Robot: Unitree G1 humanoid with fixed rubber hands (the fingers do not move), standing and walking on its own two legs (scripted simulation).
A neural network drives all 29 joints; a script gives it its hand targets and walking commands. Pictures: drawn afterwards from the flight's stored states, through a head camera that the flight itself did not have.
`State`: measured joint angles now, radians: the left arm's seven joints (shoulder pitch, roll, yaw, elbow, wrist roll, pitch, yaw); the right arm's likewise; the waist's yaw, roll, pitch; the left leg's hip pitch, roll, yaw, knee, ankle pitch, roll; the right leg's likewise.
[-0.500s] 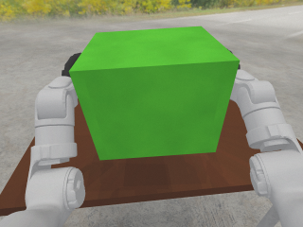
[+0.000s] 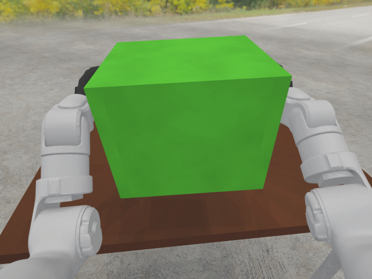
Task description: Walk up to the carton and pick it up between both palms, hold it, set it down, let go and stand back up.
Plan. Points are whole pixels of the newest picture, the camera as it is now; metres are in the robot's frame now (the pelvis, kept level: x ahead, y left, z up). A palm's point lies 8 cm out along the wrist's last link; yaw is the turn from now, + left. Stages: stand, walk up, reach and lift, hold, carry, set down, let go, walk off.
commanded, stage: hold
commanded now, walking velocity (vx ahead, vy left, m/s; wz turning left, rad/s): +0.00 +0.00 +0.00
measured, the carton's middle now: (186, 112) +0.39 +0.00 +0.25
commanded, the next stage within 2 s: none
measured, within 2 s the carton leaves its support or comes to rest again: neither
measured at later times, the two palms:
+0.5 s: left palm (87, 98) +0.37 +0.19 +0.28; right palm (282, 89) +0.38 -0.19 +0.31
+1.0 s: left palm (85, 95) +0.36 +0.19 +0.29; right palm (282, 90) +0.38 -0.19 +0.31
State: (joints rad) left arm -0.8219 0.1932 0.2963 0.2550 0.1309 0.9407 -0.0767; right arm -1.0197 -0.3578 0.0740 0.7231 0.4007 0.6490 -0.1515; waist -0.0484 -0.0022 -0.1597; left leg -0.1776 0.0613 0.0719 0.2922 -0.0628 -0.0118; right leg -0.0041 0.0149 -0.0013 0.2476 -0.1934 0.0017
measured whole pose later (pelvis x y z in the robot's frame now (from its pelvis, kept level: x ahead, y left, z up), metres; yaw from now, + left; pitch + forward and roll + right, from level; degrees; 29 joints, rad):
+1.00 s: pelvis +0.00 +0.00 +0.00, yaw +0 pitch -2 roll -1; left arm -0.89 0.21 0.30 0.36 0.10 0.90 -0.06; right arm -1.06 -0.37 0.10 0.75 0.40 0.66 -0.16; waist -0.03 0.00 -0.20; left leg -0.20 0.07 0.07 0.29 -0.06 -0.01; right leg -0.03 0.02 0.01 0.25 -0.19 0.00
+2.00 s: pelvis +0.00 +0.00 +0.00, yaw +0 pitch -2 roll -1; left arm -0.86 0.21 0.28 0.30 0.10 0.91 -0.06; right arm -1.06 -0.37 0.09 0.75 0.42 0.66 -0.16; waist -0.05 -0.01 -0.18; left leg -0.20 0.07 0.06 0.31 -0.07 -0.02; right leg -0.02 0.02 0.00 0.24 -0.19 0.00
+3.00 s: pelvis +0.00 +0.00 +0.00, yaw -1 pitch -2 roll -1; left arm -0.84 0.17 0.31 0.29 0.11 0.92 -0.04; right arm -1.03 -0.38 0.11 0.75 0.42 0.66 -0.14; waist -0.03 0.02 -0.18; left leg -0.20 0.07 0.08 0.31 -0.07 -0.01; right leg -0.03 0.03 0.02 0.26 -0.19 0.00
